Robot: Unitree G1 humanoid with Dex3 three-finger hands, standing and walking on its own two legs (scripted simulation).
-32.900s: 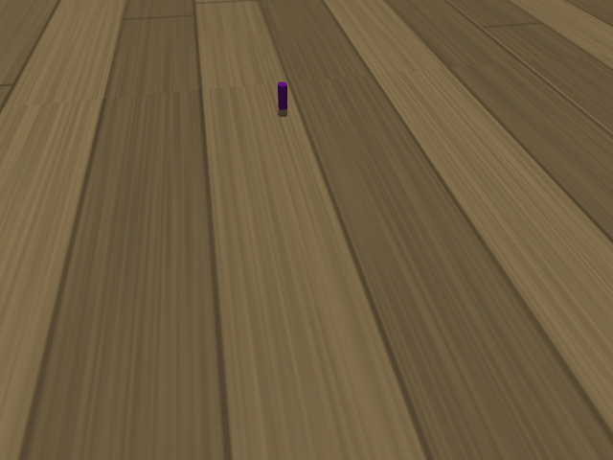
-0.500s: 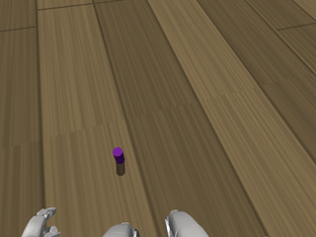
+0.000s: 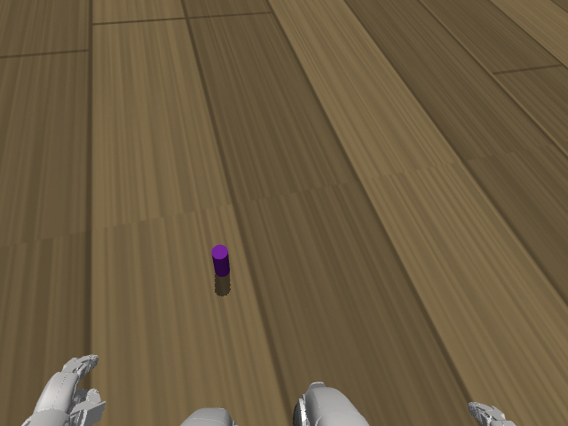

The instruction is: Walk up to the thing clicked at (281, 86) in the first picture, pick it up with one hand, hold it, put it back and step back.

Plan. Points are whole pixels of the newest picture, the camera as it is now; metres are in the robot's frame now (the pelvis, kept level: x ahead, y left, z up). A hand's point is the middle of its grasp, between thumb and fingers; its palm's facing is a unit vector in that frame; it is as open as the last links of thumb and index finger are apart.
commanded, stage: step back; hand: left
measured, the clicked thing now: (221, 261) +0.64 +0.18 -0.68
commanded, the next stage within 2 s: none
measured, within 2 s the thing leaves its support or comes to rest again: neither
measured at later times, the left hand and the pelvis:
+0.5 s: hand out of the picture -0.08 +0.21 -0.13, palm faces -0.07 -0.91 -0.40, open 7.4 cm; pelvis -0.16 -0.05 +0.00, yaw -4 degrees
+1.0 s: hand out of the picture -0.21 +0.18 -0.15, palm faces +0.00 -0.94 -0.35, open 7.4 cm; pelvis -0.32 -0.08 +0.01, yaw +1 degrees
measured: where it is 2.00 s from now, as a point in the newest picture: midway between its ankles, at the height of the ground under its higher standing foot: outside the picture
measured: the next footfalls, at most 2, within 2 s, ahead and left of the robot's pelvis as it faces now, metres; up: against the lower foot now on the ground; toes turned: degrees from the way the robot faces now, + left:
right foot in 0.36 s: -0.11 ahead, -0.17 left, +0.00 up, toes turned -1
left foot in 0.74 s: -0.22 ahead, +0.05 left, +0.00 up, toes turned +1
